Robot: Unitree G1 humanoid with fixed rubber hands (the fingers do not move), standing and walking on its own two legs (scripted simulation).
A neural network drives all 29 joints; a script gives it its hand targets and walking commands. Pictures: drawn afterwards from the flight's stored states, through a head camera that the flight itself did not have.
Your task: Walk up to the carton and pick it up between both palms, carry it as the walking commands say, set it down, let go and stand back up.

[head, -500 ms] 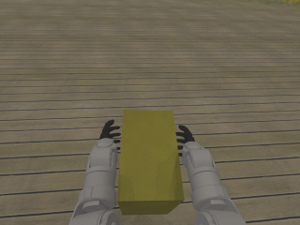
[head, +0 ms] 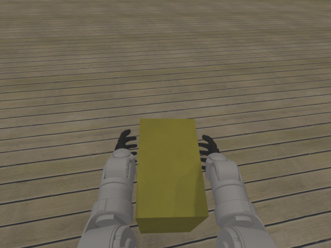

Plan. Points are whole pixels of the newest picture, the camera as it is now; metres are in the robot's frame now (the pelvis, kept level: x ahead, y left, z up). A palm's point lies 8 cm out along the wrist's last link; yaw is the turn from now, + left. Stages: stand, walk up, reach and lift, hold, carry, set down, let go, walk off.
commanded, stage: reach and lift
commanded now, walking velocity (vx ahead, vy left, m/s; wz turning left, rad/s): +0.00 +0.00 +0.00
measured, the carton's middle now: (166, 178) +0.32 +0.00 -0.03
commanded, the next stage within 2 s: hold in 1.08 s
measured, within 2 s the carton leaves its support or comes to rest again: neither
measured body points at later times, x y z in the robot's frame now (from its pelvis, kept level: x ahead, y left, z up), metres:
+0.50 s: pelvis +0.01 +0.00 +0.00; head -0.05 +0.01 +0.45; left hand +0.34 +0.12 +0.06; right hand +0.32 -0.12 +0.05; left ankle +0.07 +0.12 -0.73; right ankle +0.03 -0.13 -0.73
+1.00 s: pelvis -0.01 +0.00 +0.00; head -0.08 +0.01 +0.44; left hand +0.32 +0.12 +0.06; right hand +0.31 -0.12 +0.05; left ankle +0.07 +0.12 -0.73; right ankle +0.03 -0.13 -0.73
